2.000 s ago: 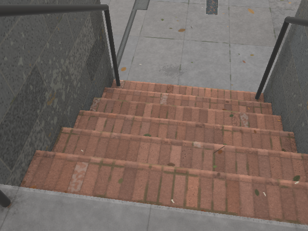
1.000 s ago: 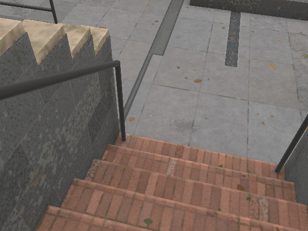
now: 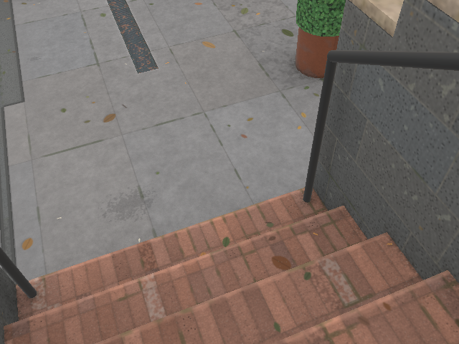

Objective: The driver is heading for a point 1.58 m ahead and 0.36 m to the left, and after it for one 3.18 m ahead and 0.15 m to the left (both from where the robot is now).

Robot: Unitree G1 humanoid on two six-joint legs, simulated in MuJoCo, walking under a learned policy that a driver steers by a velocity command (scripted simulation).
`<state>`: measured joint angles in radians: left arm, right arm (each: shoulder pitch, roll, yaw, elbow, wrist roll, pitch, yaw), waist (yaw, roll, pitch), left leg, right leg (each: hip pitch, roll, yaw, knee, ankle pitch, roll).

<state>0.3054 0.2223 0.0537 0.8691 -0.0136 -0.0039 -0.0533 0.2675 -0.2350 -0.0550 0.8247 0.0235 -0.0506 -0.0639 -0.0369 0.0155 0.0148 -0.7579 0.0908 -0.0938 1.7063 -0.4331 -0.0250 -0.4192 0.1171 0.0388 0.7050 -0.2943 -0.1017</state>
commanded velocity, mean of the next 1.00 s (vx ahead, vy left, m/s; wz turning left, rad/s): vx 0.50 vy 0.00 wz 0.22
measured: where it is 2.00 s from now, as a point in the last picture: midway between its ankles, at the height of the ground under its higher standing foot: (159, 273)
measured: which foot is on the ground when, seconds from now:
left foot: up 0.00-0.38, down 0.40-0.92, up 0.94-1.00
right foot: down 0.00-0.40, up 0.42-0.88, down 0.90-1.00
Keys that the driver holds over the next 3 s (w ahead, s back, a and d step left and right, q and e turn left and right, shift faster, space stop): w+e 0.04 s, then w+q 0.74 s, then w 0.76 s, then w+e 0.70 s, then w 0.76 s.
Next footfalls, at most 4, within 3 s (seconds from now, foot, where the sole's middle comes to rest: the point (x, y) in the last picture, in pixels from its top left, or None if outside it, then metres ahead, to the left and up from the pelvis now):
0.40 left None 0.31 0.21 -0.92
0.90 right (216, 330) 0.66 0.08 -1.10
1.46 left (137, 308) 0.84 0.42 -1.27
2.02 right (180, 251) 1.21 0.27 -1.44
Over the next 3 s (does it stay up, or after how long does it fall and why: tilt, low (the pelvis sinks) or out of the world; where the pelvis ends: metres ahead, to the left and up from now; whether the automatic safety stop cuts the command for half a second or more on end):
stays up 1.67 0.40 -0.85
